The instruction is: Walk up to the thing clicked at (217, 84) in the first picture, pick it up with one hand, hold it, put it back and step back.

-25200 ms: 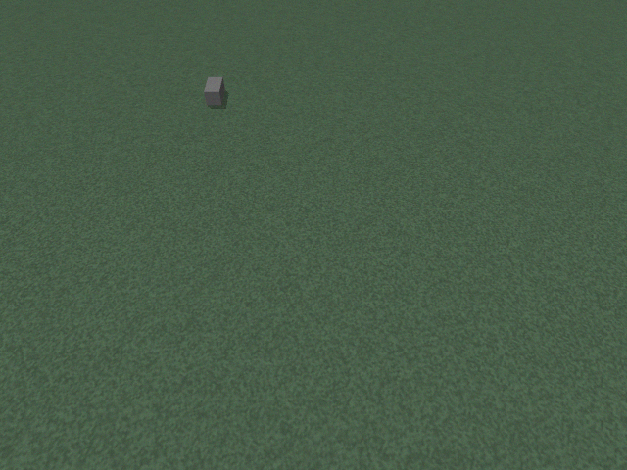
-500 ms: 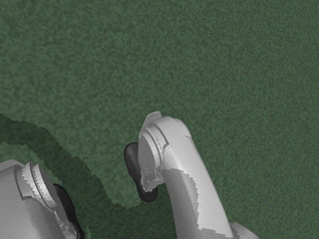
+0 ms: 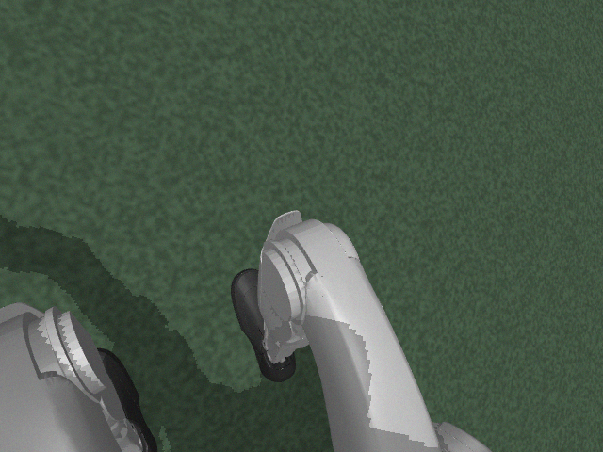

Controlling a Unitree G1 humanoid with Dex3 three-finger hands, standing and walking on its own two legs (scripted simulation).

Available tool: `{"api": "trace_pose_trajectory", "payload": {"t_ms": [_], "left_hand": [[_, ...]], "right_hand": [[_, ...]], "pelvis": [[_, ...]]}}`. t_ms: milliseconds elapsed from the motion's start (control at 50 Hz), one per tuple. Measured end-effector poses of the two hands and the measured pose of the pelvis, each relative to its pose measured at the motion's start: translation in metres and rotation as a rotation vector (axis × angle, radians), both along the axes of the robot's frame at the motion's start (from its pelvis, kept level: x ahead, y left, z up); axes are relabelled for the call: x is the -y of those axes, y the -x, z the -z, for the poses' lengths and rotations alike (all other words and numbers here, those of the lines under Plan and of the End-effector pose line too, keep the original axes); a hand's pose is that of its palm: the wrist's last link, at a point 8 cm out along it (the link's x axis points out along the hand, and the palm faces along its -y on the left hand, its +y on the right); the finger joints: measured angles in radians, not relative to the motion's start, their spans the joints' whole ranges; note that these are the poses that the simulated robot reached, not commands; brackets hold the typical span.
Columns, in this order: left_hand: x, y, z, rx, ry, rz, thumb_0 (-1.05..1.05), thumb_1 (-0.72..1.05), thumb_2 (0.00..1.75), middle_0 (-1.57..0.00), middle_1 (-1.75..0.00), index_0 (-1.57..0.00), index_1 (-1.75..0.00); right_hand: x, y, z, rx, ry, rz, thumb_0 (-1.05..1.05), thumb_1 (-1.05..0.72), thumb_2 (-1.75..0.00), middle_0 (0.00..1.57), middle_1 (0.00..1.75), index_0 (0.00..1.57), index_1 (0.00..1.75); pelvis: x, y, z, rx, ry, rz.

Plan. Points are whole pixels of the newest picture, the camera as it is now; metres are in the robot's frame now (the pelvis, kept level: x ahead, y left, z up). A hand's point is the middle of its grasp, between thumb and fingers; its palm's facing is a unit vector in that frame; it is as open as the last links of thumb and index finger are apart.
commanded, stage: approach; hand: left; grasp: from above
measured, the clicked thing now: out of the picture +0.47 +0.33 -0.30
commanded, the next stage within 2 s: none
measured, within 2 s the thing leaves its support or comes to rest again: neither
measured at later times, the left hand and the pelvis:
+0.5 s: hand out of the picture +0.45 +0.33 -0.22, palm faces +0.04 -0.50 -0.87, open 13.4 cm; pelvis +0.00 +0.00 +0.00, yaw +0 degrees
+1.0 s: hand out of the picture +0.45 +0.33 -0.22, palm faces +0.06 -0.49 -0.87, open 13.5 cm; pelvis +0.00 +0.00 +0.00, yaw +0 degrees
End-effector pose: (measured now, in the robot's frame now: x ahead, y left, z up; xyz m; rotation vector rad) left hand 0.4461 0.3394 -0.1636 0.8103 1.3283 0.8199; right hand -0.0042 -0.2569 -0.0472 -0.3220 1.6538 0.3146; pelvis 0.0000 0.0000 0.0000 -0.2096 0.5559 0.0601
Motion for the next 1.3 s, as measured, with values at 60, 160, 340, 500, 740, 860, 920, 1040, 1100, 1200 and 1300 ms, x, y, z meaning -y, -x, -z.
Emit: {"api": "trace_pose_trajectory", "payload": {"t_ms": [60,160,340,500,740,860,920,1040,1100,1200,1300], "left_hand": [[0.003,0.0,0.003,0.001,0.011,0.003,0.0,-0.36,0.88,-0.16,-0.97,-0.17,-0.97],[0.002,-0.003,0.003,0.014,-0.004,0.008,0.0,-0.36,0.88,-0.16,-0.98,-0.17,-0.98],[-0.006,-0.006,-0.007,0.023,-0.034,-0.009,0.0,-0.39,0.89,-0.14,-1.0,-0.15,-1.0],[0.0,0.001,-0.002,-0.002,0.006,0.011,0.0,-0.39,0.9,-0.13,-1.0,-0.14,-1.0],[-0.004,-0.002,-0.005,0.01,-0.027,0.037,0.0,-0.41,0.91,-0.11,-1.03,-0.12,-1.02],[-0.004,0.003,-0.007,0.004,-0.016,-0.012,0.0,-0.41,0.91,-0.11,-1.03,-0.12,-1.02],[-0.002,0.003,-0.005,0.001,-0.006,-0.023,0.0,-0.41,0.91,-0.11,-1.03,-0.12,-1.02],[0.001,-0.005,-0.002,0.016,0.0,-0.006,0.0,-0.41,0.91,-0.1,-1.03,-0.12,-1.03],[0.003,-0.009,0.0,0.013,-0.006,0.018,0.0,-0.42,0.92,-0.1,-1.04,-0.11,-1.03],[0.003,-0.007,0.002,0.002,-0.015,0.022,0.0,-0.42,0.92,-0.1,-1.04,-0.11,-1.04],[0.005,0.0,0.007,-0.006,-0.003,-0.003,0.0,-0.43,0.92,-0.09,-1.04,-0.11,-1.04]], "right_hand": [[0.0,0.0,0.001,0.002,0.004,-0.005,0.0,-0.93,-0.9,0.19,0.29,0.2,0.3],[0.001,-0.001,0.002,0.007,0.01,-0.011,0.0,-0.93,-0.9,0.19,0.29,0.2,0.3],[0.002,-0.001,0.004,0.002,-0.008,-0.005,0.0,-0.93,-0.9,0.19,0.29,0.2,0.3],[0.001,-0.002,0.005,0.018,-0.003,-0.004,0.0,-0.92,-0.9,0.19,0.29,0.2,0.3],[0.0,-0.002,0.005,0.023,0.009,0.0,0.0,-0.92,-0.9,0.19,0.29,0.2,0.3],[0.0,-0.002,0.004,0.014,-0.008,-0.011,0.0,-0.92,-0.9,0.19,0.29,0.2,0.3],[0.002,-0.001,0.003,0.008,-0.006,-0.015,0.0,-0.92,-0.9,0.19,0.29,0.2,0.3],[0.005,0.0,0.001,-0.002,0.008,-0.019,0.0,-0.92,-0.9,0.19,0.29,0.2,0.3],[0.006,0.0,0.001,0.002,0.02,-0.01,0.0,-0.92,-0.9,0.19,0.29,0.2,0.3],[0.003,0.0,0.0,0.005,0.014,-0.003,0.0,-0.93,-0.9,0.19,0.29,0.2,0.3],[0.0,-0.001,0.0,0.0,-0.002,-0.008,0.0,-0.93,-0.9,0.19,0.29,0.2,0.3]], "pelvis": [[0.0,0.001,0.001,0.003,0.0,-0.001],[0.0,0.002,0.002,0.012,0.003,-0.002],[0.001,0.001,0.001,0.004,0.001,0.0],[0.0,0.001,0.002,0.002,-0.002,0.003],[0.0,0.002,0.001,0.007,0.0,-0.001],[0.001,0.001,0.0,0.008,-0.003,-0.002],[0.001,0.001,0.0,0.008,-0.002,-0.002],[0.001,0.001,0.001,0.009,0.0,-0.004],[0.0,0.001,0.002,0.005,0.003,0.0],[0.0,0.0,0.001,0.005,0.004,0.002],[0.0,0.0,0.0,0.006,0.004,0.001]]}}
